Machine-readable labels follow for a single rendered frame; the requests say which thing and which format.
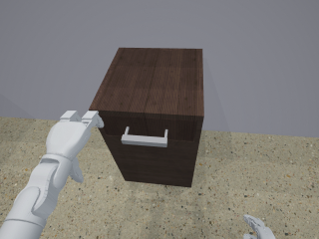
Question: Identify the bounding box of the drawer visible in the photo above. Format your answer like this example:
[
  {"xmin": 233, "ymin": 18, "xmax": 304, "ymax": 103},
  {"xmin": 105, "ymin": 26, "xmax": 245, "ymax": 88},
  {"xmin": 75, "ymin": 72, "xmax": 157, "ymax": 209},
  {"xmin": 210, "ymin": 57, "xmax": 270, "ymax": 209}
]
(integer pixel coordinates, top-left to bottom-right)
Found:
[{"xmin": 99, "ymin": 115, "xmax": 196, "ymax": 141}]

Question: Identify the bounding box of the cabinet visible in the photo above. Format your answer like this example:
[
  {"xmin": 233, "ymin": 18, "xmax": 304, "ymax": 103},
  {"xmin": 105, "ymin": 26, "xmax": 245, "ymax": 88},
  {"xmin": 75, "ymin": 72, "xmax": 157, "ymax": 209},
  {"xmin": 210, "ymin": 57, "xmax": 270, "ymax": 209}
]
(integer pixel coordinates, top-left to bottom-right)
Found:
[{"xmin": 89, "ymin": 47, "xmax": 204, "ymax": 188}]

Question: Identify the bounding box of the left robot hand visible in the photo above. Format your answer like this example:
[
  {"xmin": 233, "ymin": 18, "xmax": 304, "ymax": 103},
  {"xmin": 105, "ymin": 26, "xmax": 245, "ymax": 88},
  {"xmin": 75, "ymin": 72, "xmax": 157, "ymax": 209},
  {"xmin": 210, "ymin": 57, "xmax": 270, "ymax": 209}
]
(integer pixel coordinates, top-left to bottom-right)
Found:
[{"xmin": 46, "ymin": 111, "xmax": 104, "ymax": 183}]

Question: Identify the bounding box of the right robot hand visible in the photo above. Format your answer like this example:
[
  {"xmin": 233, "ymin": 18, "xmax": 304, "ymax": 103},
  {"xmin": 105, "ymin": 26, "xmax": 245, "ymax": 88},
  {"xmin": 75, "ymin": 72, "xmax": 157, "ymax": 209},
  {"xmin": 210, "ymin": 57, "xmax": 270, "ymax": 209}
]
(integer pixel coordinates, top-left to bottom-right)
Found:
[{"xmin": 243, "ymin": 214, "xmax": 276, "ymax": 239}]

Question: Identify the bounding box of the robot left forearm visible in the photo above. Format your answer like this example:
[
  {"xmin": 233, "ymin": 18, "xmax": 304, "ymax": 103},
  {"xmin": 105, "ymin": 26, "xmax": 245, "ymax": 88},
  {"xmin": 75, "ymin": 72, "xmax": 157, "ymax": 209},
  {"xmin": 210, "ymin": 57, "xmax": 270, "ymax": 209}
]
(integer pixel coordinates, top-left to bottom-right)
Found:
[{"xmin": 0, "ymin": 153, "xmax": 73, "ymax": 239}]

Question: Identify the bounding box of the handle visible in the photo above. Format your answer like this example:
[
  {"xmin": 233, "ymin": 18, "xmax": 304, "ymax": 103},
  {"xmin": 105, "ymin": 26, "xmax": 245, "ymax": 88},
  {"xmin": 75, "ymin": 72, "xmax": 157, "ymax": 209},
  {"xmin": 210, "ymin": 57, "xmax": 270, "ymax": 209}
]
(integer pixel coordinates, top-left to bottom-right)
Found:
[{"xmin": 121, "ymin": 126, "xmax": 168, "ymax": 147}]

